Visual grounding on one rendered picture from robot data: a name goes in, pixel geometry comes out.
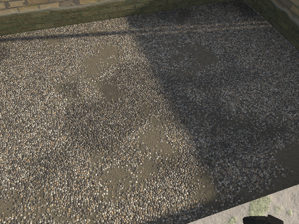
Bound right robot hand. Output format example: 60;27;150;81
242;215;284;224

